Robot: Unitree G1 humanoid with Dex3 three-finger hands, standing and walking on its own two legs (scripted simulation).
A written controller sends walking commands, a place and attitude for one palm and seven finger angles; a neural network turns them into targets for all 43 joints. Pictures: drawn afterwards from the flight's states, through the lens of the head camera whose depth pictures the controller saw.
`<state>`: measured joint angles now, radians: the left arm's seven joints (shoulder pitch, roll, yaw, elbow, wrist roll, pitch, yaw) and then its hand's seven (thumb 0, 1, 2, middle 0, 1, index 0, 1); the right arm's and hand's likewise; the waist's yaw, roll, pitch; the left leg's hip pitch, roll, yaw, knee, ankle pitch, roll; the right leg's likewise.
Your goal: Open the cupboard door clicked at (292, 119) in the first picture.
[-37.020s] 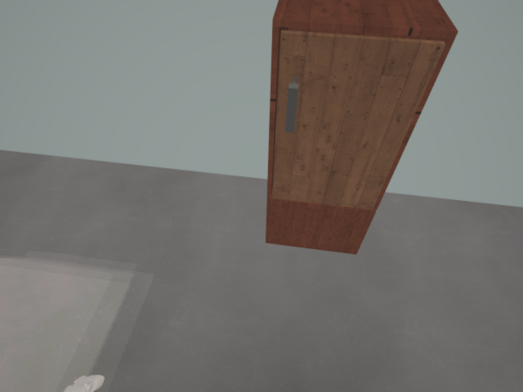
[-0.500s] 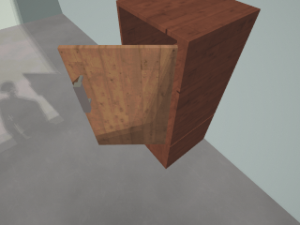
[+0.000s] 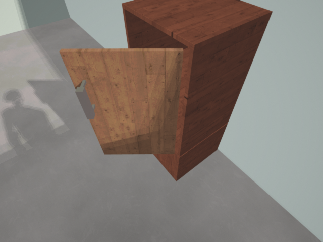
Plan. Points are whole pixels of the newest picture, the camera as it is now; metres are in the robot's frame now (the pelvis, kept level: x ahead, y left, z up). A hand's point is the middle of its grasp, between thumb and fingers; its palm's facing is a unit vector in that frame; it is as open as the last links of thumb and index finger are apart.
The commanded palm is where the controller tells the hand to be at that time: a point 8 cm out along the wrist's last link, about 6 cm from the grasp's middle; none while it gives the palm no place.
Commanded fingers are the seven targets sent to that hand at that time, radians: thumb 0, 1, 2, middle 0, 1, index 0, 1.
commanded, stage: come to a stop and stand still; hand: left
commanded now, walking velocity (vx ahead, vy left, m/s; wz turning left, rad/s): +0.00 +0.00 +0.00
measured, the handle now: (87, 99) +0.55 +0.30 +0.00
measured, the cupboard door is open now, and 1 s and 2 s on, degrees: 53 53 53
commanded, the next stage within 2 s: look again from close up in 0.46 s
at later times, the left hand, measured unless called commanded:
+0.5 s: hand out of the picture +0.03 +0.16 -0.17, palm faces +0.01 -0.98 -0.21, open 7.3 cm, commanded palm none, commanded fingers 0.00 0.90 0.90 -0.20 -0.30 -0.20 -0.30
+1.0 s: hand out of the picture +0.04 +0.17 -0.17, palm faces +0.02 -0.98 -0.22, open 7.3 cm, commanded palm none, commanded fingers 0.00 0.90 0.90 -0.20 -0.30 -0.20 -0.30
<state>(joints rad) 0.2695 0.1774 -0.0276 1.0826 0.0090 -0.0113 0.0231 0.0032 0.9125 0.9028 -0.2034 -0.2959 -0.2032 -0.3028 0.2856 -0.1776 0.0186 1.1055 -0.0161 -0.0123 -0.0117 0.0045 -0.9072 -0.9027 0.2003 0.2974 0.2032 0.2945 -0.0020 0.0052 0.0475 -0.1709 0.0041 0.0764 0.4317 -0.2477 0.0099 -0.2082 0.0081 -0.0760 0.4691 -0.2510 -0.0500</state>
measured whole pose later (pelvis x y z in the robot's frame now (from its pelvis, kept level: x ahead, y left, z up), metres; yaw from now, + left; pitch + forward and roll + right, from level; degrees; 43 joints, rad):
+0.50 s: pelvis +0.02 -0.01 +0.00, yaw +0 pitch -1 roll +1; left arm 0.25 0.18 -0.02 1.10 0.01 -0.02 0.03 0.00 0.92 0.90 -0.20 -0.30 -0.20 -0.30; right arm 0.24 -0.16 0.01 1.13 -0.01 -0.02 -0.02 0.01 -0.91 -0.90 0.20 0.30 0.20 0.29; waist 0.01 -0.01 0.04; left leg -0.14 0.03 0.06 0.42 -0.26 -0.01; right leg -0.17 0.03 -0.09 0.44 -0.26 -0.07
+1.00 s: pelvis +0.02 -0.02 +0.00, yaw +1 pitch -1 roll +1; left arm 0.24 0.19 -0.01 1.10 0.01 -0.02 0.03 0.00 0.91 0.90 -0.20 -0.30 -0.20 -0.30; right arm 0.23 -0.17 0.01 1.14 -0.01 -0.02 -0.03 0.00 -0.91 -0.90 0.20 0.30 0.20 0.29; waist 0.01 -0.01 0.04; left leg -0.12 0.03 0.06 0.39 -0.26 -0.02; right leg -0.15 0.03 -0.10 0.42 -0.27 -0.07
